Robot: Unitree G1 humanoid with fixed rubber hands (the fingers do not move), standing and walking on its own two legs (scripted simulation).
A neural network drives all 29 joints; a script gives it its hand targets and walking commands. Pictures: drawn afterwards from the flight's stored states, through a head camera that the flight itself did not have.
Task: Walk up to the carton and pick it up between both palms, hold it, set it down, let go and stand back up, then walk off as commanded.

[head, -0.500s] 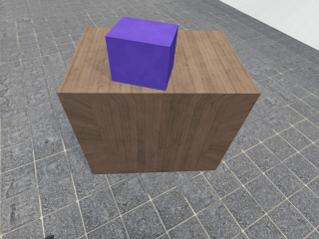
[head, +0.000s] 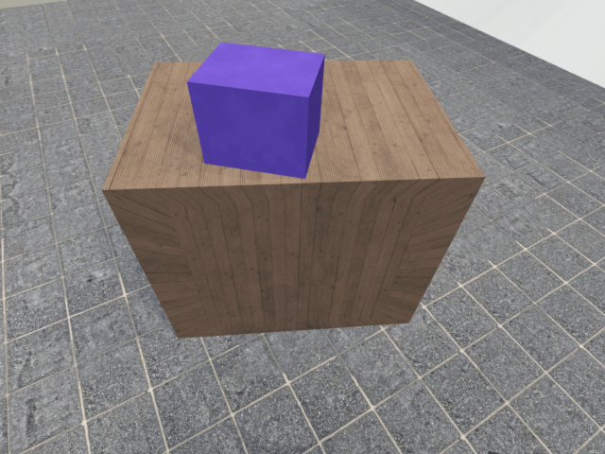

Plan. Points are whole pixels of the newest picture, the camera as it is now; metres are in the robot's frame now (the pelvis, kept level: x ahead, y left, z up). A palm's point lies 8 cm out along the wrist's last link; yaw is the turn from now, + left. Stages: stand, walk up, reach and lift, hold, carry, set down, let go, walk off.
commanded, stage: stand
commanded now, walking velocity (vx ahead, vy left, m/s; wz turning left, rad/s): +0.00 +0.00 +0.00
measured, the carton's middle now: (263, 110) +0.80 +0.10 +0.04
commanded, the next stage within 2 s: none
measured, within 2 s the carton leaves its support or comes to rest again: neither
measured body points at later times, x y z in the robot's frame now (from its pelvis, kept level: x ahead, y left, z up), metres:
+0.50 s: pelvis +0.00 -0.01 +0.00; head +0.01 +0.00 +0.45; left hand +0.10 +0.29 -0.13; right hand +0.07 -0.30 -0.13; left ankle +0.02 +0.14 -0.74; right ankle -0.01 -0.15 -0.74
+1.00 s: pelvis +0.01 -0.01 +0.00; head +0.02 -0.01 +0.45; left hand +0.11 +0.28 -0.13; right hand +0.09 -0.31 -0.13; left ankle +0.02 +0.14 -0.74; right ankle -0.01 -0.15 -0.74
